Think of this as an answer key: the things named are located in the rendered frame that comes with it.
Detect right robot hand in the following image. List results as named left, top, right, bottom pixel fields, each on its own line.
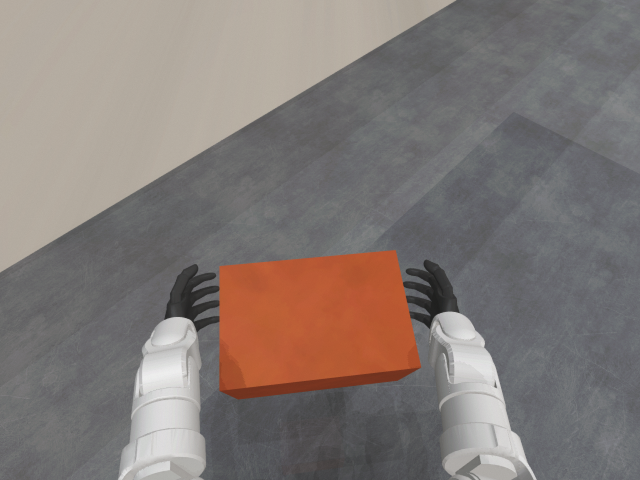
left=403, top=260, right=460, bottom=329

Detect carton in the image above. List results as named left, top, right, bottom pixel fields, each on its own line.
left=219, top=250, right=421, bottom=399

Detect right robot forearm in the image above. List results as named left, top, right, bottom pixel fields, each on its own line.
left=428, top=312, right=537, bottom=480

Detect left robot forearm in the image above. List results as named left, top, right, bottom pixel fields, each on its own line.
left=118, top=317, right=206, bottom=480

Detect left robot hand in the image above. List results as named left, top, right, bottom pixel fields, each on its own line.
left=164, top=264, right=220, bottom=332

